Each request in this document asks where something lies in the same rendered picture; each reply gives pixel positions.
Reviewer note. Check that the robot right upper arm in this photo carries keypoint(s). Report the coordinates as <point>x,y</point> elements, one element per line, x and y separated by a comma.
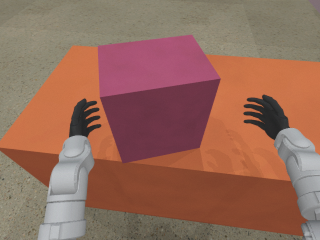
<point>311,230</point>

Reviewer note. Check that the right robot forearm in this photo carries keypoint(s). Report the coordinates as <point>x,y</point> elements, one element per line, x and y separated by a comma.
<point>303,167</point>

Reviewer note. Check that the right robot hand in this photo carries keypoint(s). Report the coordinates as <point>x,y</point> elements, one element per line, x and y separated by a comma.
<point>272,117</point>

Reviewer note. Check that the left robot hand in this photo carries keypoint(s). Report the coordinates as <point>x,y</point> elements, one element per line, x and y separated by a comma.
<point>79,123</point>

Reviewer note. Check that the carton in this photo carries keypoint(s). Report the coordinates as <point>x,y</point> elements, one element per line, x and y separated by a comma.
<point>157,95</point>

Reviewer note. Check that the left robot forearm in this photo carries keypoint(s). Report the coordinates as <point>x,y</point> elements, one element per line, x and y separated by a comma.
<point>67,192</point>

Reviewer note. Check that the pedestal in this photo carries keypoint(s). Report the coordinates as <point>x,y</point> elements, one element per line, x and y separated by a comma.
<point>236,178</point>

